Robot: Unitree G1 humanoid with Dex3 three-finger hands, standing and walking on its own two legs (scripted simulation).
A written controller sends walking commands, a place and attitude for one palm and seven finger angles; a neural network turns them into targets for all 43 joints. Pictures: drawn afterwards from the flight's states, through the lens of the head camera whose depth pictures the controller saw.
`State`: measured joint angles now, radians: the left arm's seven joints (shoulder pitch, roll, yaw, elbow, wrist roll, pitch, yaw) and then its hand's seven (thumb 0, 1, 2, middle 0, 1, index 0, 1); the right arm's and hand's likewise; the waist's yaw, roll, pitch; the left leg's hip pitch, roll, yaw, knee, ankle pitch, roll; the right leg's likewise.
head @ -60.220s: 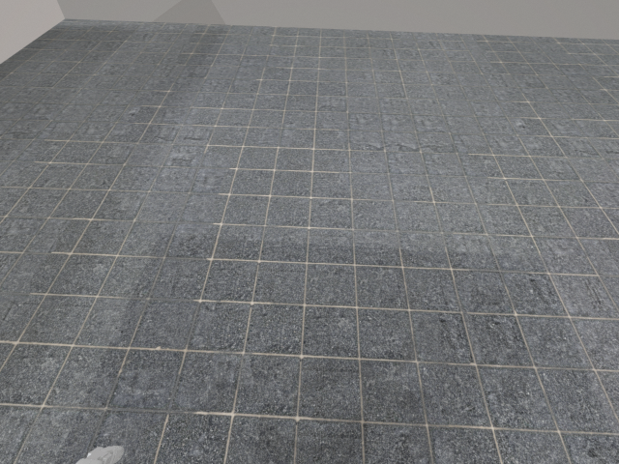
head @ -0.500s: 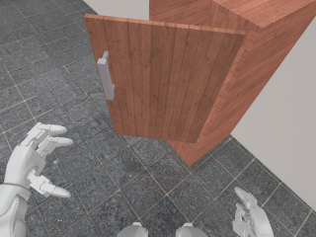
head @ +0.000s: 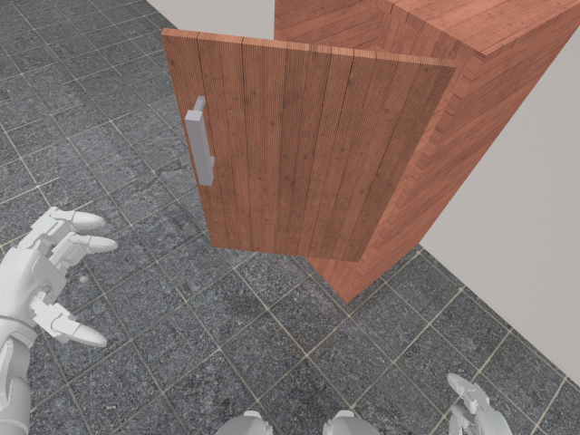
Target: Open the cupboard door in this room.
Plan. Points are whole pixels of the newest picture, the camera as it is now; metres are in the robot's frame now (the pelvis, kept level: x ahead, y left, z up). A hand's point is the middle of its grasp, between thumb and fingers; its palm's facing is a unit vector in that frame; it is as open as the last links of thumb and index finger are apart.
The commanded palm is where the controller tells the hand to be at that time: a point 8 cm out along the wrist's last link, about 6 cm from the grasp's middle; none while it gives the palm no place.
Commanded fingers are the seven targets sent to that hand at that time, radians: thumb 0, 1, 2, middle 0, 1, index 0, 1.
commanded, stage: raise the hand with hooked fingers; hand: left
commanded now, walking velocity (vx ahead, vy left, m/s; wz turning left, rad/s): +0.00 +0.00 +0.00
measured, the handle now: (203, 143) +0.56 +0.18 +0.03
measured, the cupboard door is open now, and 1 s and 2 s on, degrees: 46 46 46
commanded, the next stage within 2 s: move the hooked fingers beside the handle in 0.22 s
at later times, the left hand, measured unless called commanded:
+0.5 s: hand (94, 270) +0.30 +0.27 +0.05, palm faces +0.01 -1.00 -0.04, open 14.0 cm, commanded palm +0.28 +0.31 +0.05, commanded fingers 0.00 -0.50 0.30 -0.30 -1.20 -0.30 -1.20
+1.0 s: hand (124, 218) +0.38 +0.26 +0.05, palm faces -0.03 -1.00 -0.04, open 14.0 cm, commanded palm +0.36 +0.30 +0.05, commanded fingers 0.00 -0.50 0.30 -0.30 -1.20 -0.30 -1.20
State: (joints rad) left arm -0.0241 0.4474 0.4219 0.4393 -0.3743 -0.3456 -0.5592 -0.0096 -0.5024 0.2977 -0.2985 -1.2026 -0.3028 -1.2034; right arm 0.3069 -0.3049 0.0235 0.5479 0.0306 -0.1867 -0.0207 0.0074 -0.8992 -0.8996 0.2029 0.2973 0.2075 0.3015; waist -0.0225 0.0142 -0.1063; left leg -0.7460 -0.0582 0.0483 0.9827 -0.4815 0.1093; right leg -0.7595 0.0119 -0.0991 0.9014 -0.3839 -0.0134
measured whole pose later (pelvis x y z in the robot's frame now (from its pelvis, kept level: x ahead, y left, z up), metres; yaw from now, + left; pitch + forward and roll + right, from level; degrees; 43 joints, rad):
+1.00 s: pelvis +0.00 -0.03 -0.01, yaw -1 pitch +18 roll -3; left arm -0.41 0.58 0.51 0.84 -0.31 -0.37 -0.61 -0.01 -0.50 0.30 -0.30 -1.20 -0.30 -1.20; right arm 0.32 -0.31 0.04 0.59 0.04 -0.10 -0.04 0.01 -0.90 -0.90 0.20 0.30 0.21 0.30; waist -0.07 0.01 -0.11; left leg -0.87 -0.02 0.04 1.05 -0.50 0.08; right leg -0.89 0.05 -0.11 0.96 -0.40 -0.06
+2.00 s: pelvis +0.00 -0.02 -0.03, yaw -3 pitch +26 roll -6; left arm -0.92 0.79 0.53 1.23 -0.13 -0.38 -0.51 -0.01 -0.50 0.30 -0.30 -1.20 -0.30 -1.20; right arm 0.39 -0.31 0.07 0.59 0.00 0.08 -0.02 0.00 -0.90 -0.90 0.20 0.30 0.21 0.30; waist -0.20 0.03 -0.10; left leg -1.07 0.00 0.03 1.14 -0.53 0.10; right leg -1.07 0.06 -0.12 1.01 -0.40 -0.04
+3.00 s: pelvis +0.01 -0.01 -0.02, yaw -3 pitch +24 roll -6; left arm -0.82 0.69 0.48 1.17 -0.17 -0.41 -0.49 -0.01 -0.50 0.30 -0.30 -1.20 -0.30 -1.20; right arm 0.38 -0.29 0.06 0.60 0.01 0.10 0.00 0.00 -0.90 -0.90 0.20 0.30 0.21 0.30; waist -0.16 0.02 -0.11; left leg -1.00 -0.01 0.03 1.10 -0.53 0.11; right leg -1.00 0.06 -0.12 0.97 -0.40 -0.03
